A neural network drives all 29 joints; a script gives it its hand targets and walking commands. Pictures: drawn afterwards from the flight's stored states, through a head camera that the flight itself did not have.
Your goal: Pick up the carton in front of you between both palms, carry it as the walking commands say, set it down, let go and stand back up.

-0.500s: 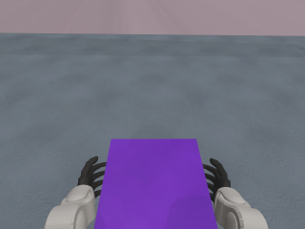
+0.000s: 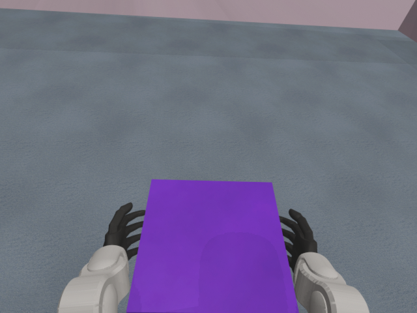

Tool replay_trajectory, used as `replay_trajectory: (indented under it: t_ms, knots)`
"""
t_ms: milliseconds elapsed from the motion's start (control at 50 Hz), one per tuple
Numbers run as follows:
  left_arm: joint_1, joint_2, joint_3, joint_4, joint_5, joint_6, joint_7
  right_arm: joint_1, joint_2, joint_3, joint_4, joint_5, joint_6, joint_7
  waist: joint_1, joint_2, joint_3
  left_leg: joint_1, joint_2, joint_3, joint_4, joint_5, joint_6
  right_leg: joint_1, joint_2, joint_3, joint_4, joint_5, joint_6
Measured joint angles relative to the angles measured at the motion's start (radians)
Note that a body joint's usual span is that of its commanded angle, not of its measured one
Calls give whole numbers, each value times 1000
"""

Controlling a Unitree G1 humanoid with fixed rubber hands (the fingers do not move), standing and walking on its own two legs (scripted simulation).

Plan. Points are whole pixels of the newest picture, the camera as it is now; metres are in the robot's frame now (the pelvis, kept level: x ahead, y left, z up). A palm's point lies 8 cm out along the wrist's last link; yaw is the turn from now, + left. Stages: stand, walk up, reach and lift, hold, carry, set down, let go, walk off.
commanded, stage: carry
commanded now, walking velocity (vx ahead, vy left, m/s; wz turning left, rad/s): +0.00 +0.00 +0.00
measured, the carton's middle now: (209, 265) +0.24 +0.00 +0.00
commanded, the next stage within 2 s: hold in 1.66 s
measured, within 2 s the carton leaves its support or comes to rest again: neither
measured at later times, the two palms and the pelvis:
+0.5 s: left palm (137, 197) +0.33 +0.13 +0.08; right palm (298, 202) +0.33 -0.17 +0.08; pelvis +0.10 -0.02 -0.01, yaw +1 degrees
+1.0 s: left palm (141, 202) +0.34 +0.13 +0.05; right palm (291, 206) +0.34 -0.17 +0.05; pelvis +0.08 -0.02 +0.00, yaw +1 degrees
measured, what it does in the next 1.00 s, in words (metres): steps on the spot: right foot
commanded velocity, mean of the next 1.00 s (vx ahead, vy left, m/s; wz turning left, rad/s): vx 0.00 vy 0.00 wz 0.00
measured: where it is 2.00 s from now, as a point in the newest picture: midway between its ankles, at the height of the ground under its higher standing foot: outside the picture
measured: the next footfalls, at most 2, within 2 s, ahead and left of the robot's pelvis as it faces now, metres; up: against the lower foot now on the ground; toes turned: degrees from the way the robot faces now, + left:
right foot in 0.10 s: +0.10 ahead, -0.15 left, +0.00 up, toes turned +6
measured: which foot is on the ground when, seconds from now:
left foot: down 0.00-1.00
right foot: up 0.00-0.08, down 0.10-1.00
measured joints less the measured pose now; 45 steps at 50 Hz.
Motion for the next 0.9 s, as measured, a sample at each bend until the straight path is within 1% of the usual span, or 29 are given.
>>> replay_trajectory:
  t_ms: [40, 100, 120, 200, 280, 400, 560, 620, 740, 900]
  knots:
    - [7, -1, -8, -6, 7, -12, -4, 9, 1, 0, -9, -1, -12, 4, -7, 3, -5, 25, -2, -3, -4, -17, -4, -8, -4, -15, -107, 63, -2]
    - [19, -2, -12, -22, 14, -14, -7, 15, 1, 4, -19, -1, -13, 11, -11, -6, -32, 55, -14, -3, 35, -71, -16, 26, -24, -44, -267, 264, -1]
    - [23, -2, -13, -21, 14, -14, -8, 16, 1, 4, -19, -2, -9, 11, -11, -2, -47, 62, -15, -5, 54, -93, -22, 40, -27, -47, -272, 317, -3]
    - [19, -2, -7, -11, 13, 10, -7, 3, -1, 5, -16, -12, 28, 10, -2, 32, -105, 97, -3, -16, 72, -144, -41, 80, -18, -58, -257, 242, -11]
    - [-7, 1, 6, 13, 3, 27, -4, -23, -4, 4, -1, -20, 56, 3, 11, 48, -126, 96, 12, -26, 107, -184, -56, 94, -7, -67, -246, 207, -13]
    - [-12, 1, 14, 36, -6, 37, 0, -29, -4, 1, 17, -19, 71, -4, 17, 47, -114, 93, 22, -35, 140, -218, -67, 96, -1, -73, -220, 172, -19]
    - [-14, 2, 11, 45, 2, 16, -6, -29, -4, 0, 26, -21, 49, -2, 9, 41, -91, 90, 26, -39, 158, -231, -72, 93, 0, -76, -199, 155, -24]
    - [-26, 3, 12, 82, 20, 6, -20, -41, -6, -3, 64, -34, 38, 10, 7, 40, -90, 94, 28, -39, 158, -229, -73, 97, 2, -77, -200, 156, -26]
    - [-64, 6, 21, 188, 63, -35, -42, -84, -9, -14, 176, -70, -5, 33, 8, 39, -83, 105, 28, -38, 141, -213, -72, 107, 4, -76, -215, 171, -29]
    - [-124, 7, 42, 339, 111, -133, -76, -146, -10, -34, 327, -122, -103, 71, 12, 39, -70, 103, 26, -36, 118, -185, -68, 104, 6, -76, -236, 199, -31]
